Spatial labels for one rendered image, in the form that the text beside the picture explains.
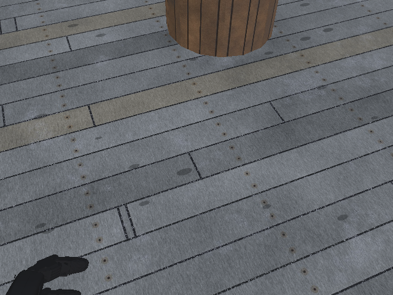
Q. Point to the robot left hand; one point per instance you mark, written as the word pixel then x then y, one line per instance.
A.
pixel 31 281

